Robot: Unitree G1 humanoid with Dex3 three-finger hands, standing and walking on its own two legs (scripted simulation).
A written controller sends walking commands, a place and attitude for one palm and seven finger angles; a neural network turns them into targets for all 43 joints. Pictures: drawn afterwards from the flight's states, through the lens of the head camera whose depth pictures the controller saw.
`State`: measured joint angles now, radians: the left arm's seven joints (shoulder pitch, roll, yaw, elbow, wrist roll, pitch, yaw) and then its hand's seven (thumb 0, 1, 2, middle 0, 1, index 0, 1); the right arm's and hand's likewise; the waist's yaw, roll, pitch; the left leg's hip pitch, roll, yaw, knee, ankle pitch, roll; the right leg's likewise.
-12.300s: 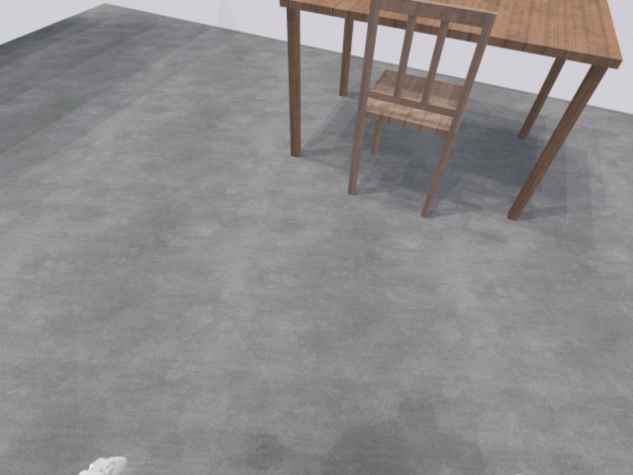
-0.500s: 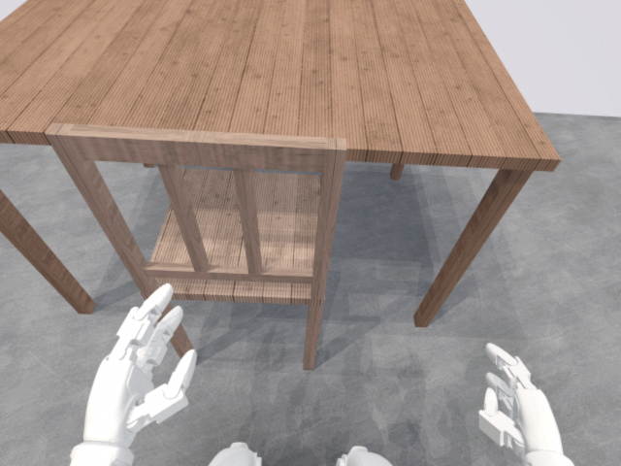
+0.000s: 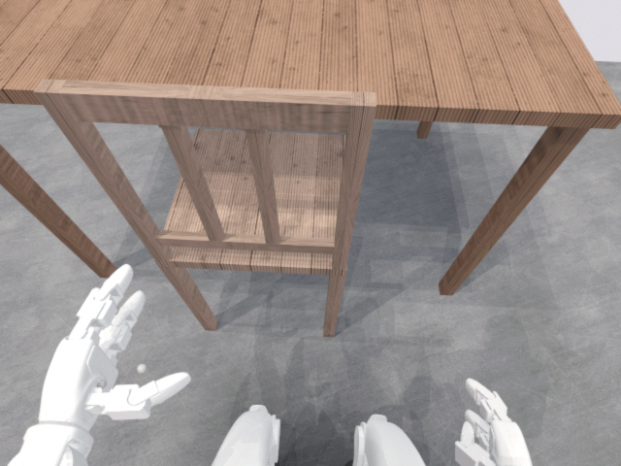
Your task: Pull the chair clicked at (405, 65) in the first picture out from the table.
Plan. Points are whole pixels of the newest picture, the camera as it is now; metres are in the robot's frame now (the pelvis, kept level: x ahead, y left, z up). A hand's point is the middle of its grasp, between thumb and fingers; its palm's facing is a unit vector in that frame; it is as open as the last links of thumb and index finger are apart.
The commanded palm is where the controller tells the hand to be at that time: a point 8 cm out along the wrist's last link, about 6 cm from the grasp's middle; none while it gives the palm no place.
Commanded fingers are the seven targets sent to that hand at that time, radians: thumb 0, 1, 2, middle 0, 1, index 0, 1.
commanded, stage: raise the hand toward the chair's back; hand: left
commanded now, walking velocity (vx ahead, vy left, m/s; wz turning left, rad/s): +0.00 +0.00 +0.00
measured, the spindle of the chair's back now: (198, 189) +0.49 +0.21 +0.00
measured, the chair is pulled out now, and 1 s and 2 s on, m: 0.00 0.00 0.00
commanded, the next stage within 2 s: aim the fingers beside a spindle in 1.20 s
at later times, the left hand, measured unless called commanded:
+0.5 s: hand (116, 355) +0.23 +0.22 +0.06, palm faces +0.03 -1.00 -0.07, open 16.7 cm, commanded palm +0.21 +0.27 +0.06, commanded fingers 0.00 -0.50 0.30 -0.06 -0.08 -0.06 -0.08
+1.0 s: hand (126, 326) +0.26 +0.22 +0.06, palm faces +0.04 -1.00 -0.07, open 16.9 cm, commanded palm +0.23 +0.27 +0.07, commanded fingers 0.00 -0.50 0.30 -0.06 -0.08 -0.06 -0.08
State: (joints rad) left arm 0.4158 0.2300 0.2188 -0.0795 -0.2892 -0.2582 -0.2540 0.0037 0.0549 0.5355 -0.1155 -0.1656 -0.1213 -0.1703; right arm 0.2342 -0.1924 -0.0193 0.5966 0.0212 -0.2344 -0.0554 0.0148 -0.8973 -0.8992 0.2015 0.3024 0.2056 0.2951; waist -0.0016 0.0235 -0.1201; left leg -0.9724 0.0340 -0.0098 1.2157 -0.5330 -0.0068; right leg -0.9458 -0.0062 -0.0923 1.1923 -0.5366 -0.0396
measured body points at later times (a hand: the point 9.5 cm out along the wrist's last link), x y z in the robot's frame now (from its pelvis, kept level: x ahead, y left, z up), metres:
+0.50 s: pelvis +0.00 +0.02 +0.01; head +0.08 +0.03 +0.45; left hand +0.22 +0.28 +0.06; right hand +0.21 -0.20 -0.06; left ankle +0.03 +0.12 -0.64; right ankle +0.02 -0.10 -0.64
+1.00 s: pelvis +0.01 +0.00 +0.01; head +0.09 +0.02 +0.46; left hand +0.25 +0.27 +0.07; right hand +0.19 -0.24 -0.06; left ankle +0.03 +0.12 -0.64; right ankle +0.02 -0.10 -0.64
